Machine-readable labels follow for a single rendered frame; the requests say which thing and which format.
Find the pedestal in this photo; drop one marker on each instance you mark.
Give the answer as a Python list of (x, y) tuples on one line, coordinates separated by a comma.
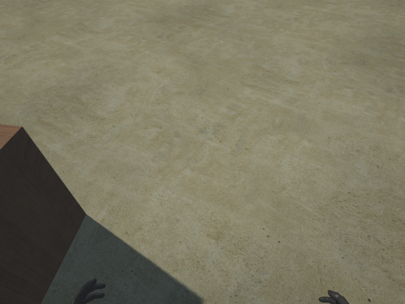
[(39, 219)]

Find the left robot hand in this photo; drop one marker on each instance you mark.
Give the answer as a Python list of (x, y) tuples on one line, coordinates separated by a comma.
[(82, 296)]

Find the right robot hand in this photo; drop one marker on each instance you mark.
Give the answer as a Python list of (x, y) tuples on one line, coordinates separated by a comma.
[(335, 298)]

